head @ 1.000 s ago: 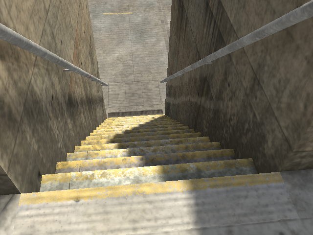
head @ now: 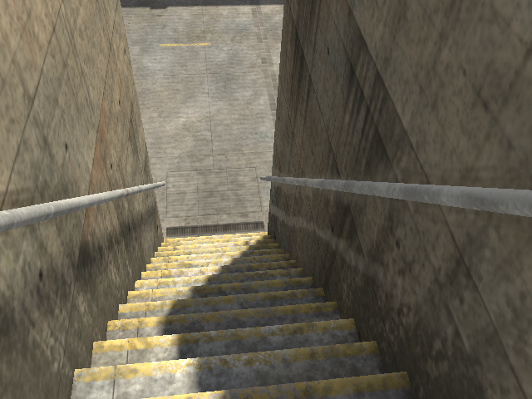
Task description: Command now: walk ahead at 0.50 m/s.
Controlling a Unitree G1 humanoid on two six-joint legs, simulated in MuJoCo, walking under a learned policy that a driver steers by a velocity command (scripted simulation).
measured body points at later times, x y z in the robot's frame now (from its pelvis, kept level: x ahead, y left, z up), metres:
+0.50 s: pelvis +0.11 -0.02 +0.00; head +0.10 -0.03 +0.45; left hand +0.24 +0.23 -0.12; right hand +0.17 -0.29 -0.13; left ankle +0.06 +0.07 -0.72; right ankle +0.13 -0.13 -0.72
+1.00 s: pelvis +0.13 +0.01 -0.04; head +0.12 +0.03 +0.41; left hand +0.17 +0.30 -0.17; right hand +0.30 -0.23 -0.14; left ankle +0.10 +0.09 -0.73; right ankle +0.14 -0.13 -0.70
